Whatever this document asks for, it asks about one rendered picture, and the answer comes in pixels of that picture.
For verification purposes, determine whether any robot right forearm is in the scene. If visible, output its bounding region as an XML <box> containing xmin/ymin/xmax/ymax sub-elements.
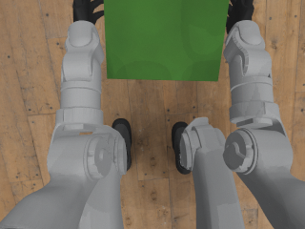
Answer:
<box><xmin>223</xmin><ymin>20</ymin><xmax>294</xmax><ymax>154</ymax></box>

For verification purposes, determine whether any carton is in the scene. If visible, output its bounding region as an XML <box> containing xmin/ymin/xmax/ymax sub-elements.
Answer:
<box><xmin>103</xmin><ymin>0</ymin><xmax>230</xmax><ymax>82</ymax></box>

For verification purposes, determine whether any robot left foot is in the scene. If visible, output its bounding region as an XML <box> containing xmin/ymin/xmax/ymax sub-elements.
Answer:
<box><xmin>112</xmin><ymin>118</ymin><xmax>132</xmax><ymax>171</ymax></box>

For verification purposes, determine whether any right robot shin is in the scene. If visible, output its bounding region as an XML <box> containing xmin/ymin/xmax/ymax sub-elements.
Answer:
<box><xmin>179</xmin><ymin>117</ymin><xmax>226</xmax><ymax>170</ymax></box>

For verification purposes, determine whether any robot left forearm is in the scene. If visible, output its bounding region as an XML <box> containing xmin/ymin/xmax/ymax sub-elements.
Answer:
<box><xmin>47</xmin><ymin>20</ymin><xmax>105</xmax><ymax>170</ymax></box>

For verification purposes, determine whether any robot right upper arm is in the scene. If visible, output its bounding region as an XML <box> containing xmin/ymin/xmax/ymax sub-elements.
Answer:
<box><xmin>223</xmin><ymin>128</ymin><xmax>305</xmax><ymax>229</ymax></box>

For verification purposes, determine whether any robot right hand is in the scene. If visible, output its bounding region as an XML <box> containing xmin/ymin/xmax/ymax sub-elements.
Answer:
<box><xmin>226</xmin><ymin>0</ymin><xmax>254</xmax><ymax>34</ymax></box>

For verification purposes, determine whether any robot left upper arm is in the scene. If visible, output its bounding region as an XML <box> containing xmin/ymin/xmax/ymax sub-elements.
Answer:
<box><xmin>0</xmin><ymin>134</ymin><xmax>112</xmax><ymax>229</ymax></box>

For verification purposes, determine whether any robot left hand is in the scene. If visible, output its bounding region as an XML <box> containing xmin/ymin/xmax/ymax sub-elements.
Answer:
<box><xmin>72</xmin><ymin>0</ymin><xmax>105</xmax><ymax>25</ymax></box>

